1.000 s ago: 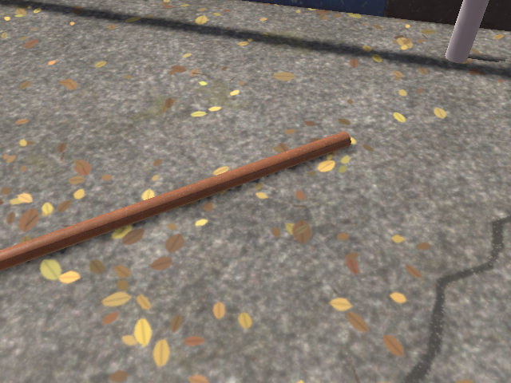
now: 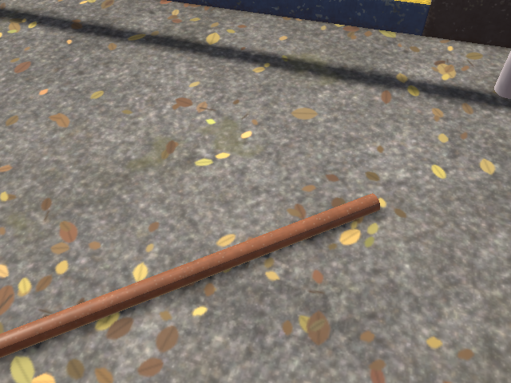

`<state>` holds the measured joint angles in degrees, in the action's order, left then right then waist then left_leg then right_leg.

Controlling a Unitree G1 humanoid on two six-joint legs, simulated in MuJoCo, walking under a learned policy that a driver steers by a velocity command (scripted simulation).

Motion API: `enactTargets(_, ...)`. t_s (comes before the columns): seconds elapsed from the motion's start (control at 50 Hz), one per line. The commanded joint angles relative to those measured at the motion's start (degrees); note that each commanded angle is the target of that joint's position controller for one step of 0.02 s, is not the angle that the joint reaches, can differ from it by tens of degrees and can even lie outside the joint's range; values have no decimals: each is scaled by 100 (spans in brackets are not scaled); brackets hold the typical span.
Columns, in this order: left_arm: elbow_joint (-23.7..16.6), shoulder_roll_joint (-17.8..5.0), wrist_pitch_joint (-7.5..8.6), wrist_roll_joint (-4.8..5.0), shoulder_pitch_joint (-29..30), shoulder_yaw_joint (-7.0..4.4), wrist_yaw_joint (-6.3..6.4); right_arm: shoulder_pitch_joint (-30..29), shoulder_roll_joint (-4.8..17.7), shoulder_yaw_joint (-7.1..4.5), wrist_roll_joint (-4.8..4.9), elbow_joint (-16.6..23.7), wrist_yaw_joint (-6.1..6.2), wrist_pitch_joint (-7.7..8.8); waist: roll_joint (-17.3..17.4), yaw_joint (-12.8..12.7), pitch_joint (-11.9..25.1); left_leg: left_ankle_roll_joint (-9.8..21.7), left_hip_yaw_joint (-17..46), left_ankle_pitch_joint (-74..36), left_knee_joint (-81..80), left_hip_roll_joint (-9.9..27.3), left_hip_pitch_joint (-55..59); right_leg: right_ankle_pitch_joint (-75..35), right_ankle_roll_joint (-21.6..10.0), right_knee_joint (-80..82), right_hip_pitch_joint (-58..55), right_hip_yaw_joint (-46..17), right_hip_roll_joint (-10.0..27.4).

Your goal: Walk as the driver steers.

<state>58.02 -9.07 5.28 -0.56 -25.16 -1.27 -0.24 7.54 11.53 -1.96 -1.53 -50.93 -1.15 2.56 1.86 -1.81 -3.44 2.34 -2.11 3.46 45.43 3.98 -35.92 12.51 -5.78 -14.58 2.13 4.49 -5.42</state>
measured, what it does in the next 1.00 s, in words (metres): walks ahead: left foot, then right foot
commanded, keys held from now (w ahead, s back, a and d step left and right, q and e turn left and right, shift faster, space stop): no key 0.64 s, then w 0.36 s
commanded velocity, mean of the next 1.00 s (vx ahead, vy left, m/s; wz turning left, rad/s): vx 0.14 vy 0.00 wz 0.00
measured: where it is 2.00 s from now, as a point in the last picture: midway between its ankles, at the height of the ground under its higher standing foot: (265, 339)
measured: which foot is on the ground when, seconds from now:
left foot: up 0.00-0.12, down 0.14-1.00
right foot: down 0.00-0.14, up 0.16-0.46, down 0.48-0.94, up 0.96-1.00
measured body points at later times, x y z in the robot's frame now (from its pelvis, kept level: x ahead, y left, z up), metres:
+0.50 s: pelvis +0.10 +0.02 -0.01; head +0.10 +0.02 +0.44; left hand +0.11 +0.24 -0.17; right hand +0.12 -0.21 -0.17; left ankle +0.18 +0.08 -0.75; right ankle +0.10 -0.10 -0.75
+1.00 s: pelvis +0.18 +0.03 -0.01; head +0.18 +0.05 +0.44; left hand +0.15 +0.27 -0.18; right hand +0.18 -0.21 -0.15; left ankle +0.18 +0.10 -0.75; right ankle +0.10 -0.09 -0.71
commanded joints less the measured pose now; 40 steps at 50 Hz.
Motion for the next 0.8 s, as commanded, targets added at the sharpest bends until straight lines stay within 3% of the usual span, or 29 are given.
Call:
enactTargets(0.02, -80, -636, 27, -7, -239, -49, 76, 18, 75, 53, 45, 118, 55, 12, -689, 65, 113, 19, -309, -440, -627, -346, 894, -4658, -264, -104, 324, -363, 1331)
enactTargets(0.08, 48, -653, -27, -58, -207, -33, 146, 160, 216, 24, 19, -1, 143, 56, -707, 142, 112, 198, -190, -6, -1031, -439, 1251, -4726, -338, -584, 13, -562, 1540)
enactTargets(0.12, 113, -692, -42, -24, -83, -42, 179, 871, 297, -33, -3, -315, 214, 162, -510, 474, 260, 356, -164, -360, -1990, -563, 2065, -4598, -206, -1465, -87, -582, 1416)
enactTargets(0.14, 115, -689, -23, 12, -194, -40, 185, 1321, 528, -91, -49, -472, 246, 259, -230, 573, 573, 444, 207, -2039, -2156, -130, 2941, -3628, -42, -2170, 264, -494, 1181)
enactTargets(0.16, 94, -374, -27, 121, -722, 38, 217, 1862, 888, -163, -125, -569, 254, 304, 481, 448, 1309, 984, 1298, -4993, -1558, 1205, 4348, -838, 133, -3463, 1213, -251, 775)
enactTargets(0.18, 343, -209, -161, 267, -1227, 39, 217, 1917, 707, -121, 43, -596, 228, 237, 950, 438, 2032, 1925, 2325, -5802, -1700, 2051, 4676, 2419, 256, -4623, 1703, -274, 153)
enactTargets(0.2, 354, -519, -291, 64, -865, -56, 218, 1611, 525, -67, 185, -525, 194, 174, 342, 364, 1685, 1901, 2251, -4255, -2117, 1820, 3997, 2497, 299, -4852, 1826, -625, 305)
enactTargets(0.22, 253, -477, -347, -100, -366, -75, 182, 1134, 428, -36, 180, -469, 212, 117, 230, 272, 979, 1708, 2043, -2852, -2541, 1577, 3273, 2231, 347, -4859, 1999, -628, 393)
enactTargets(0.24, 219, -383, -398, -164, -71, -71, 149, 837, 299, 15, 139, -435, 245, 78, 73, 158, 599, 1476, 1787, -1995, -2871, 1346, 2701, 1882, 388, -4594, 1920, -679, 535)
enactTargets(0.28, 318, -162, -533, -158, -105, -29, 130, 556, 197, 62, 78, -466, 311, 24, 216, -82, 361, 1101, 1180, -1238, -3164, 884, 1885, 1439, 496, -3965, 1343, -572, 605)
enactTargets(0.34, 465, -79, -659, -83, -107, 10, 213, 715, 282, 62, 19, -603, 301, 28, 247, -59, 487, 954, 992, -434, -3205, 702, 1832, 1380, 539, -3100, 1055, -438, 528)
enactTargets(0.4, 496, -150, -724, -64, 127, 26, 251, 774, 435, 22, 50, -689, 287, -49, 391, 32, 416, 861, 1147, 1317, -3396, 669, 1662, 1027, 491, -2471, 909, -364, 527)
enactTargets(0.46, 611, -125, -692, -95, 38, 61, 239, 721, 446, -1, 135, -733, 297, -186, 246, -45, 143, 531, 1195, 2625, -3501, 573, 1098, 407, 356, -1507, 365, -285, 528)
enactTargets(0.5, 556, -304, -597, -144, 73, 77, 252, 936, 329, -3, 163, -802, 291, -242, -112, 77, -167, 136, 1083, 2689, -3383, 335, 1020, 614, 222, -681, 572, -934, 995)
enactTargets(0.52, 566, -355, -556, -59, 248, 81, 253, 965, 216, 3, 198, -794, 275, -267, -668, 229, -422, 55, 693, 2046, -3129, 3, 1517, 1180, 160, -393, 1442, -1182, 1097)
enactTargets(0.54, 544, -221, -486, -32, 389, 128, 256, 1005, 119, 35, 159, -854, 255, -264, -806, 306, -355, 53, 571, 1364, -2758, -69, 2200, 1404, 198, -62, 1882, -1318, 1194)
enactTargets(0.58, 508, -286, -393, 11, 572, 118, 273, 1241, 24, 68, 96, -989, 229, -238, -781, 454, -183, 55, 501, 792, -2497, -80, 2848, 1307, 290, 161, 2122, -1321, 1200)
enactTargets(0.64, 539, -255, -368, 21, 415, 113, 279, 1277, 94, 81, 76, -1095, 230, -183, -375, 375, -147, 91, 619, 819, -2603, 20, 2658, 751, 270, -72, 1723, -1121, 1080)
enactTargets(0.66, 580, -252, -382, 7, 243, 101, 269, 1294, 90, 88, 84, -1122, 235, -175, -337, 311, -57, 106, 592, 1280, -2596, -42, 2538, 1110, 225, -101, 1577, -1088, 1017)
enactTargets(0.7, 548, -436, -443, -23, 63, 10, 241, 1239, 200, 40, 77, -1080, 232, -198, -392, 203, -219, 205, 429, 2645, -2329, -287, 1986, 2482, 8, -150, 1566, -1193, 960)
enactTargets(0.74, 536, -570, -477, -25, -201, -65, 223, 978, 59, 54, 45, -929, 185, -198, -640, 17, -540, 197, 222, 2808, -1785, -483, 1259, 3356, -274, 238, 1421, -1793, 1341)
enactTargets(0.76, 575, -680, -468, -27, -309, -127, 230, 832, -105, 80, 13, -851, 146, -168, -978, -50, -599, 128, -120, 2131, -1133, -643, 1018, 3478, -457, 626, 1215, -2285, 1760)
enactTargets(0.78, 571, -784, -447, -36, -236, -192, 240, 772, -125, 79, -59, -781, 113, -126, -1128, -46, -639, 132, -146, 1670, -538, -482, 856, 3260, -643, 840, 1143, -2611, 2150)
enactTargets(0.8, 538, -781, -412, -46, -154, -219, 238, 765, 3, 36, -66, -727, 85, -79, -970, 10, -590, 154, -58, 1691, -249, -347, 660, 2948, -721, 908, 1016, -2667, 2278)
Velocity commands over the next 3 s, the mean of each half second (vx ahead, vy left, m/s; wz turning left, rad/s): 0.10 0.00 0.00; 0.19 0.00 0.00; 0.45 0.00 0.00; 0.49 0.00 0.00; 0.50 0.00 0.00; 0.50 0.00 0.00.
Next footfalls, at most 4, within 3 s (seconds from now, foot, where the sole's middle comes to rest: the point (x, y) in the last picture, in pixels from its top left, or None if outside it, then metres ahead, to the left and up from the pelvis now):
0.14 left None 0.22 0.09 -0.78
0.48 right None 0.14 -0.10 -0.78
1.42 right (303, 351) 0.56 -0.06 -0.78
1.74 left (221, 323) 0.63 0.17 -0.78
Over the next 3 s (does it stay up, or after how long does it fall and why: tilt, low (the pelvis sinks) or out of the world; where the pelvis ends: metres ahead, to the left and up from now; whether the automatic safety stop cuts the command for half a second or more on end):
stays up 1.32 0.01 -0.02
